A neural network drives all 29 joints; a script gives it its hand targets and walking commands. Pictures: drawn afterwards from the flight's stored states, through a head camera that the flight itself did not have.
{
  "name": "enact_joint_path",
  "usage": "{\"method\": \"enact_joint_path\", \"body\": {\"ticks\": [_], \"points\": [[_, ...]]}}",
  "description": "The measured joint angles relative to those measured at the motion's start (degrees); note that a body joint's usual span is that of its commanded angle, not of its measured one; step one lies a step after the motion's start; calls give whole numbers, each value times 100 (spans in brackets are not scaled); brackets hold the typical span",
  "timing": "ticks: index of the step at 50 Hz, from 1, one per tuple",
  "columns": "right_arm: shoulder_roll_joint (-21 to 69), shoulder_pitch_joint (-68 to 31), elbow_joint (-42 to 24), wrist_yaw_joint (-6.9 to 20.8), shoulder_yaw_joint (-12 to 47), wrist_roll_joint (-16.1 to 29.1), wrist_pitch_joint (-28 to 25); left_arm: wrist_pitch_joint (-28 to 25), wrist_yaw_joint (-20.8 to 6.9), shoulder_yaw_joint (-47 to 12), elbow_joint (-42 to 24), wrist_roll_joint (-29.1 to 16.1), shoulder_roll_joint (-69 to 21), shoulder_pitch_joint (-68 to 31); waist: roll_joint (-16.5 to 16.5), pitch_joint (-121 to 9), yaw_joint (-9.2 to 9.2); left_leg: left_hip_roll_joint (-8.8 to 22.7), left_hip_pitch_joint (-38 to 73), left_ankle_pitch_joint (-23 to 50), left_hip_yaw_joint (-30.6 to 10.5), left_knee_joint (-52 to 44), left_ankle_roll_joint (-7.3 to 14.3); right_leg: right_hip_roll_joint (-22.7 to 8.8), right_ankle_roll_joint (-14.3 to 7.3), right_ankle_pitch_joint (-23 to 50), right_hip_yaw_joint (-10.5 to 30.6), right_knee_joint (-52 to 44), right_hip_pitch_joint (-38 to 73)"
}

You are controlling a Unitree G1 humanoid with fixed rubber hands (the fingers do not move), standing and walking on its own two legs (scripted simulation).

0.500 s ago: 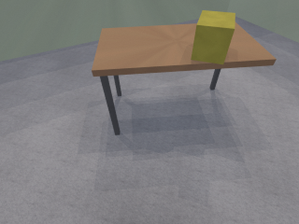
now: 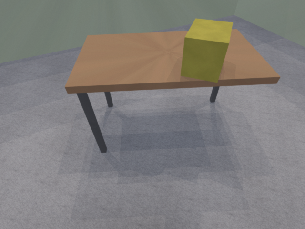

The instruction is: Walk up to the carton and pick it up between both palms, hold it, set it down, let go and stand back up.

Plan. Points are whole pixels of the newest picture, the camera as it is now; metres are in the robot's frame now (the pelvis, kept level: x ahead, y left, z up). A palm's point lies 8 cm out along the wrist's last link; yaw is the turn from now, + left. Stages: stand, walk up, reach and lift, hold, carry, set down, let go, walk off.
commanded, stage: walk up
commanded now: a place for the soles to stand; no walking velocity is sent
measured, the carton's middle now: (206, 49) +0.95 -0.22 +0.02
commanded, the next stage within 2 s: none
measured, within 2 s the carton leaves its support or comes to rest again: neither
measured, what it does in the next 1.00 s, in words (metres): walks ahead: right foot, then left foot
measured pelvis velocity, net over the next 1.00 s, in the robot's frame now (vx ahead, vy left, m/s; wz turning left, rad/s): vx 0.22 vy -0.21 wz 0.08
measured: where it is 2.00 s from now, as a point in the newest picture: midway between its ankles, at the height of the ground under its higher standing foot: outside the picture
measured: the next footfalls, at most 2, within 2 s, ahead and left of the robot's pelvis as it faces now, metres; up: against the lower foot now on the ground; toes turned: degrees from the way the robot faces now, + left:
right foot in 0.08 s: +0.09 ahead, -0.17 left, +0.00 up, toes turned -2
left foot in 0.40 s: +0.23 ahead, +0.04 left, +0.00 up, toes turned +4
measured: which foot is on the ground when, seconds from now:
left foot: down 0.00-0.08, up 0.10-0.38, down 0.40-0.68, up 0.70-1.00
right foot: up 0.00-0.06, down 0.08-0.40, up 0.42-0.64, down 0.66-1.00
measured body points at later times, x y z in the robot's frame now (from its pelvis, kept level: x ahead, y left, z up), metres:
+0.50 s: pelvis +0.14 -0.11 +0.01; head +0.15 -0.10 +0.46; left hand +0.17 +0.22 -0.11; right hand +0.24 -0.44 -0.09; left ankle +0.19 +0.03 -0.71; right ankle +0.09 -0.21 -0.65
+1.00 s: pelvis +0.22 -0.21 +0.01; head +0.25 -0.23 +0.46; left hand +0.26 +0.12 -0.09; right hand +0.32 -0.54 -0.11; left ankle +0.23 -0.05 -0.70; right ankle +0.24 -0.31 -0.71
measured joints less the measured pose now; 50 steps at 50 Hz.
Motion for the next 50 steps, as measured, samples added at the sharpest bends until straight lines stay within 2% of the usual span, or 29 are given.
{"method": "enact_joint_path", "body": {"ticks": [3,4,5,7,9,11,14,18,20,23,25,27,30,33,34,36,39,45,50], "points": [[-33,71,0,0,1,0,29,-82,-83,7,-4,0,110,-14,14,-64,-11,203,88,-167,-31,41,0,-191,1,336,79,-1075,22],[-38,77,5,0,0,0,54,-142,-83,17,-4,-1,170,0,25,-91,2,287,-19,-386,-89,261,1,-176,38,562,56,-1472,78],[-39,72,35,-8,0,-1,124,-201,-48,23,1,0,179,0,73,-70,13,296,-221,-753,-241,837,1,-112,106,676,-45,-1431,90],[-33,25,146,-20,0,-1,253,-233,41,21,4,0,89,37,126,-95,98,98,-760,-1109,-392,2081,0,-33,129,647,-188,-1484,171],[-38,-47,154,-20,1,0,260,-234,120,19,2,0,-42,121,211,-103,163,-33,-1148,-812,-389,2484,-1,72,40,803,-313,-1960,414],[-41,-154,151,-12,2,0,260,-234,180,18,2,0,-110,219,248,-106,224,-105,-1408,-693,-371,2358,-1,176,-11,966,-377,-2439,631],[-43,-303,146,-8,2,1,259,-234,211,17,2,1,-125,331,228,-111,292,-154,-1475,-415,-238,1476,-1,300,-84,1057,-439,-2901,892],[-44,-439,135,-8,2,1,243,-197,219,16,5,1,-126,356,198,-113,346,-222,-1087,336,15,164,-1,425,-159,805,-531,-2830,1061],[-54,-438,55,-8,1,0,171,-156,206,16,9,2,-122,378,215,-64,301,-262,-557,513,25,-327,42,481,-164,479,-561,-2254,1031],[13,-412,-40,-10,0,0,131,-7,209,15,10,2,-110,212,63,111,111,-304,-311,269,27,-49,64,489,-2,-13,-250,-149,448],[15,-291,-42,-36,1,0,130,6,172,13,0,0,-100,99,40,106,51,-233,-64,182,15,-139,88,379,1,6,-95,358,148],[15,-150,-43,-55,3,0,129,-12,95,12,-4,0,-64,-10,31,107,-28,-153,163,139,-19,-242,88,152,1,156,47,76,47],[12,38,-44,-36,4,0,130,-29,-6,13,-4,0,11,-122,31,108,-139,-22,362,0,-69,-260,88,-124,2,333,169,-840,48],[14,141,-43,5,4,0,151,-125,41,18,-8,0,99,-149,31,73,-169,145,303,-159,-94,-115,88,-202,2,979,136,-1873,81],[-2,153,-35,8,1,0,182,-179,92,17,-5,0,95,-155,116,93,-193,249,178,-282,-189,131,90,-133,90,1345,38,-2007,100],[1,149,70,9,2,0,320,-233,169,16,0,0,-9,-169,243,109,-218,156,-240,-831,-420,1153,89,-76,203,1319,-147,-1870,109],[-4,120,150,13,3,0,375,-247,295,11,-2,0,-190,-153,323,91,-120,-123,-817,-879,-448,2054,88,-58,186,1262,-264,-2194,250],[-6,-36,147,42,3,0,385,-303,470,-26,0,1,-223,-141,350,82,-42,-204,-985,-772,-461,1385,88,2,37,1288,-472,-2457,355],[-8,-263,145,51,3,1,397,-300,504,-32,0,1,-224,-160,354,72,-48,-202,-399,-424,-439,465,88,5,34,1071,-612,-2228,351]]}}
